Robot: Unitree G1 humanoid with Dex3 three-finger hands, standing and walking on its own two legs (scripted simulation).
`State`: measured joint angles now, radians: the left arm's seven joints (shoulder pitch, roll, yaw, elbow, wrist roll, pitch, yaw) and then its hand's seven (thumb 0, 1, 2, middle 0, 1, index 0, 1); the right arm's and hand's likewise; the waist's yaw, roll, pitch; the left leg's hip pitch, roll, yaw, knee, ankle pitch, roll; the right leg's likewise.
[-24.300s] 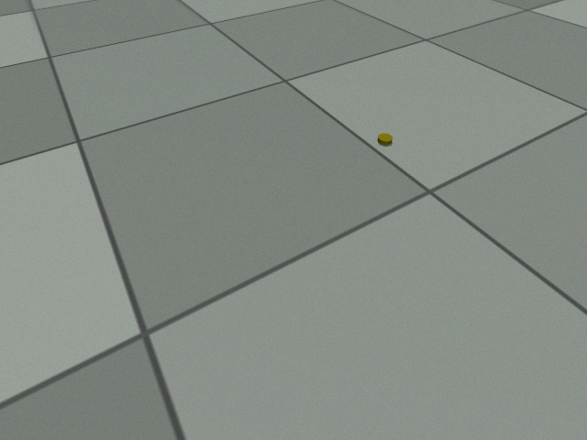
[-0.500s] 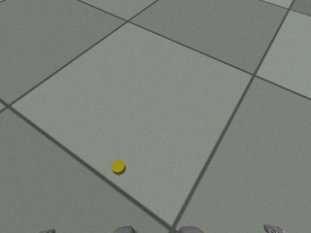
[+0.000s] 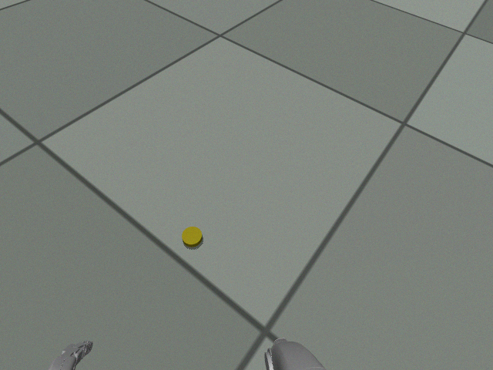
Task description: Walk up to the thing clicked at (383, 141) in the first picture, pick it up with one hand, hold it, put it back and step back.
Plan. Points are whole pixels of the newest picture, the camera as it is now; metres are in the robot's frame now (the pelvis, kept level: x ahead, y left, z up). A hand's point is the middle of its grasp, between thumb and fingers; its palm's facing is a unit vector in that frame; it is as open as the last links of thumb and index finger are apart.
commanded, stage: walk up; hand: left
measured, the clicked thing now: (192, 236) +0.70 +0.20 -0.74
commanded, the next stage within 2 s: stand in 1.40 s
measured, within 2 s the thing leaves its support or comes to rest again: neither
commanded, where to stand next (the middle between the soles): +0.30 -0.03 m, yaw -1 degrees
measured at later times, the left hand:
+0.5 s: hand out of the picture +0.00 +0.23 -0.13, palm faces +0.00 -0.92 -0.39, open 7.4 cm
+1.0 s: hand out of the picture +0.06 +0.22 -0.13, palm faces +0.02 -0.94 -0.33, open 7.4 cm
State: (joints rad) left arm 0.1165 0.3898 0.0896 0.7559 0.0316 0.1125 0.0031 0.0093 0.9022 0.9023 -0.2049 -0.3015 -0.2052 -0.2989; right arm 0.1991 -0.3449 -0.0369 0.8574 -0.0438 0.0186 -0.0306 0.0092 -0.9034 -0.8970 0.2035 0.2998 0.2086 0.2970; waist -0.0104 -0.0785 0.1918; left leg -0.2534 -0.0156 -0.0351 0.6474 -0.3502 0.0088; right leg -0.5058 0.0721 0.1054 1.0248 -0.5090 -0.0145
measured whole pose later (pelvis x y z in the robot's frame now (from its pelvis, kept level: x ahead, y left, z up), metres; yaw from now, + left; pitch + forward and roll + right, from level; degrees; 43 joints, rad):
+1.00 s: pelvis -0.05 -0.03 +0.01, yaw -1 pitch -3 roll +0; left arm 0.13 0.34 0.04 1.00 0.01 -0.02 -0.01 0.01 0.90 0.90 -0.21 -0.30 -0.21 -0.30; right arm 0.19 -0.35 -0.04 1.02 -0.02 -0.01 0.01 0.01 -0.91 -0.90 0.20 0.30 0.20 0.30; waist 0.01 0.00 0.04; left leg -0.21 -0.01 -0.04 0.53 -0.27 0.00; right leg -0.17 -0.03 -0.03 0.53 -0.31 0.01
